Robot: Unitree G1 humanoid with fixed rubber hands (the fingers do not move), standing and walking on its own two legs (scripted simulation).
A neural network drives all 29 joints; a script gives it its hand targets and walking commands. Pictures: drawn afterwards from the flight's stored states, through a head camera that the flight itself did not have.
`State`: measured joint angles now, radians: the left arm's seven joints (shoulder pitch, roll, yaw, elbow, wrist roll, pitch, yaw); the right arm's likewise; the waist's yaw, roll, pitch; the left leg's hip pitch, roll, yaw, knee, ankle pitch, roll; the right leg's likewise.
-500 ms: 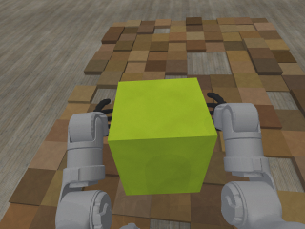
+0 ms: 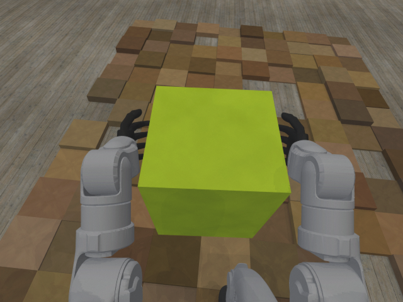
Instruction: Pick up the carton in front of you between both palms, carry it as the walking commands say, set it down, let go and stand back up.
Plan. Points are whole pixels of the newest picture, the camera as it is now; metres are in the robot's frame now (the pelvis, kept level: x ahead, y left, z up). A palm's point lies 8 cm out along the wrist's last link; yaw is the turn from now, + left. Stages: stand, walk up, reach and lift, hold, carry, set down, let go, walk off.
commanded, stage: carry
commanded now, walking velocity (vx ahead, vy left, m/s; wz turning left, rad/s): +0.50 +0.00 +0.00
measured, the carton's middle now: (209, 169) +0.36 -0.01 +0.06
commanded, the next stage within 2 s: none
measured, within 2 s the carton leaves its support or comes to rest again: neither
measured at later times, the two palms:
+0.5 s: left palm (118, 29) +0.66 +0.20 +0.20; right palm (246, 27) +0.68 -0.10 +0.21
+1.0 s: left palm (145, 6) +0.97 +0.18 +0.14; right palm (234, 13) +0.96 -0.12 +0.13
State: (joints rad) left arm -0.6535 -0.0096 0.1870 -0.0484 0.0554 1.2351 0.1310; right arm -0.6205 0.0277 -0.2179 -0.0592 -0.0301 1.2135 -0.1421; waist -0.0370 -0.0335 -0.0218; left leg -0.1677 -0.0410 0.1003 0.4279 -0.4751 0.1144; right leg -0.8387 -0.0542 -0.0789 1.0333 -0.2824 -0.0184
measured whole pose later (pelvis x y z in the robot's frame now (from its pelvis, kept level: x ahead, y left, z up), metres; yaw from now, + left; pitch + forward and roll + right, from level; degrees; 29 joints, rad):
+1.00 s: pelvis +0.61 +0.04 +0.01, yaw +0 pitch +4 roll +0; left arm -0.69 -0.03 0.25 0.13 0.07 1.22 0.14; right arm -0.66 0.02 -0.23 0.13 -0.05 1.19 -0.13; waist -0.04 0.00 -0.04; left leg -0.04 0.01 0.11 0.52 -0.52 0.01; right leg -0.59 0.00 -0.13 0.52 -0.01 -0.08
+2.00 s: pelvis +1.15 +0.02 +0.04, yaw +0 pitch +5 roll -1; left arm -0.65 -0.04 0.22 0.09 0.10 1.19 0.12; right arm -0.70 -0.02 -0.22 0.15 -0.02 1.20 -0.14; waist -0.01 0.03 0.02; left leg -0.36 0.01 0.02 0.65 -0.50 -0.03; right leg -0.46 0.03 -0.12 0.46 -0.09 -0.08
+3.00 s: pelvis +1.20 +0.07 +0.03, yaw -1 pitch +3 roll -1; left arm -0.67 0.00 0.19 0.16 0.05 1.21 0.13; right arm -0.66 0.01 -0.22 0.13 -0.06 1.22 -0.13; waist 0.01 0.01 -0.03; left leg -0.20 -0.01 0.09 0.51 -0.30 -0.21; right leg -0.38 -0.03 -0.07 0.58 -0.25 0.00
